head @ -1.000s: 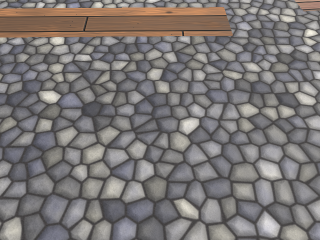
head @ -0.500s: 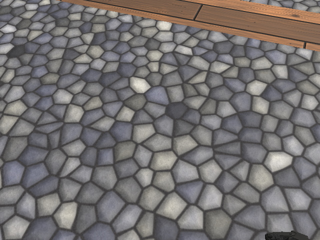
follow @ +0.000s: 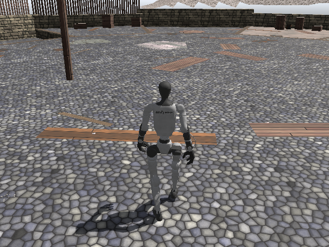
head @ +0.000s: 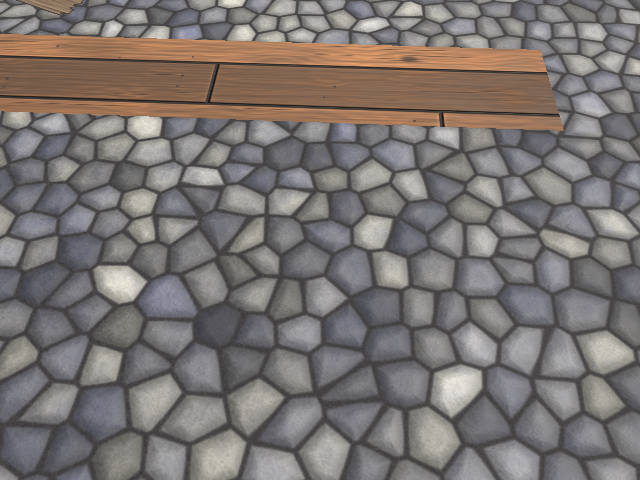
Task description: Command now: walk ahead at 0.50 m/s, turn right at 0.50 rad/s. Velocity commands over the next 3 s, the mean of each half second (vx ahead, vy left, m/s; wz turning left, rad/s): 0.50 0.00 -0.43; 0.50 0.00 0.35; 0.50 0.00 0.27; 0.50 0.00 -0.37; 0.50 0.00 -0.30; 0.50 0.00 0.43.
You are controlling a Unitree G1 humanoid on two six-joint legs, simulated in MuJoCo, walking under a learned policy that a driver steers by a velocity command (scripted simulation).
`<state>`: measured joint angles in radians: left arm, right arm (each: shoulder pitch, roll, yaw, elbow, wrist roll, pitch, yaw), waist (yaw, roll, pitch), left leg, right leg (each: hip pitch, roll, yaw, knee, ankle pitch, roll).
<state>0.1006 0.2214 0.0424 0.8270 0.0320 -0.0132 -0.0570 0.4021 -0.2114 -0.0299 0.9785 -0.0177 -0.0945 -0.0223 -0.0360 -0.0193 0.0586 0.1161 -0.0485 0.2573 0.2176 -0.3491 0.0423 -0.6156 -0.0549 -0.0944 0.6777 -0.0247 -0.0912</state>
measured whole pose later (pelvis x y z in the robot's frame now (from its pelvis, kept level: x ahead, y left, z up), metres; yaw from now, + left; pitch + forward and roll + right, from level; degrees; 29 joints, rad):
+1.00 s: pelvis +0.56 -0.04 +0.01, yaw +1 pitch +1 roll +0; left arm 0.08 0.26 0.01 0.75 0.04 -0.03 -0.02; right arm 0.42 -0.25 -0.06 0.89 0.00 -0.05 0.01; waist -0.06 -0.04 0.04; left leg -0.08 -0.15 -0.12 0.28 -0.21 0.12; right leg -0.65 -0.10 0.06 0.79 -0.09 0.05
